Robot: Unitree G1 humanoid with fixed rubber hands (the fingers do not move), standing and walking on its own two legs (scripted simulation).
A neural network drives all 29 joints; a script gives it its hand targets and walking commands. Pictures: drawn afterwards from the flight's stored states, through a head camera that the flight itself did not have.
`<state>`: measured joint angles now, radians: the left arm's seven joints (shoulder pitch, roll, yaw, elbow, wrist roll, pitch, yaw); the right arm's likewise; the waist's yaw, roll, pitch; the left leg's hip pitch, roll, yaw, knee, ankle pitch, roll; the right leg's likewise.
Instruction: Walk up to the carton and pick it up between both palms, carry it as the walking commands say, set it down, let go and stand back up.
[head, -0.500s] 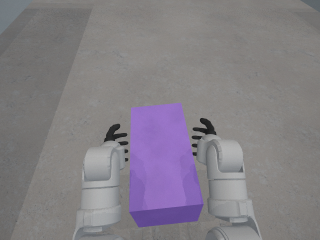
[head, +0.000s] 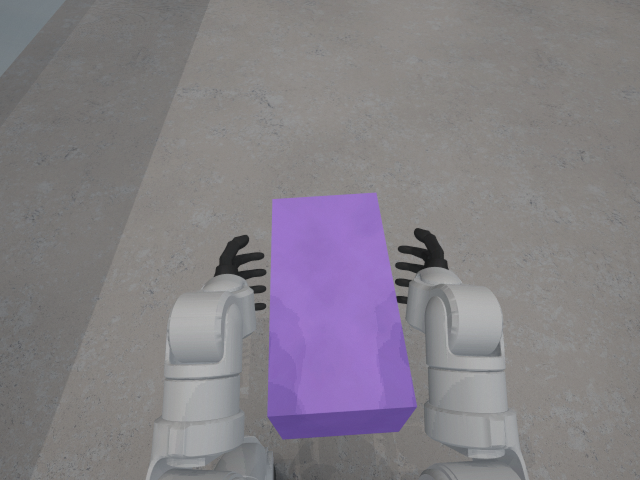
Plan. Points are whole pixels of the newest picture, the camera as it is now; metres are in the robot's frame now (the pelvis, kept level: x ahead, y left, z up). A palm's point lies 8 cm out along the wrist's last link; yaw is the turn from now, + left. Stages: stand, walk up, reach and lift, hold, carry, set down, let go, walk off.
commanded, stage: carry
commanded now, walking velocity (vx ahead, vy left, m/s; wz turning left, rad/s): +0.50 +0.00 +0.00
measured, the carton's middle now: (332, 309) +0.34 +0.00 -0.03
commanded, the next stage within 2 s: none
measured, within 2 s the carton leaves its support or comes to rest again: neither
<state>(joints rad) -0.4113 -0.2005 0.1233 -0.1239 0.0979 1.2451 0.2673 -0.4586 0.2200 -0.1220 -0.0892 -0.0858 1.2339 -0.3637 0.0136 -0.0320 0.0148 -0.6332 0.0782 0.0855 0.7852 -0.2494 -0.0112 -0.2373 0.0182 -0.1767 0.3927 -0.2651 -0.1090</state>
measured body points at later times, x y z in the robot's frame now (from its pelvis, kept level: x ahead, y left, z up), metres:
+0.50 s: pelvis +0.30 -0.01 -0.01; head +0.33 -0.01 +0.43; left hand +0.63 +0.10 +0.06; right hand +0.63 -0.14 +0.07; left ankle +0.20 +0.11 -0.74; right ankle +0.41 -0.12 -0.74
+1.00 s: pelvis +0.55 -0.02 -0.01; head +0.60 -0.01 +0.44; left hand +0.89 +0.10 +0.06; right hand +0.89 -0.14 +0.07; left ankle +0.53 +0.08 -0.74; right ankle +0.56 -0.10 -0.74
